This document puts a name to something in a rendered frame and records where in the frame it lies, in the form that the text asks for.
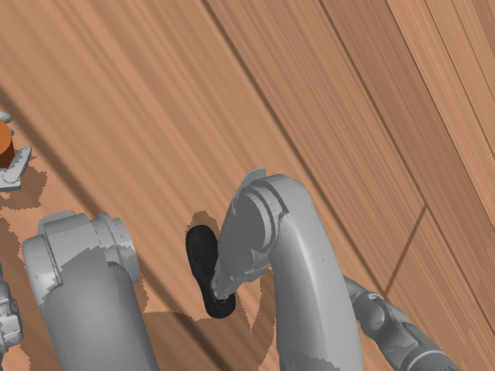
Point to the right robot hand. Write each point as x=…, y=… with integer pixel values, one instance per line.
x=354, y=289

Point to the left robot arm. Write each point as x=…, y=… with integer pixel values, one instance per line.
x=11, y=332

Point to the bottle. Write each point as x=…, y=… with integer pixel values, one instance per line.
x=6, y=146

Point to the left robot hand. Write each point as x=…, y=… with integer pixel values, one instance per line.
x=10, y=177

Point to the right robot arm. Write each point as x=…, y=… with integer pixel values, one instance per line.
x=404, y=346

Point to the right robot foot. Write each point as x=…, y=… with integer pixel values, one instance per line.
x=201, y=248

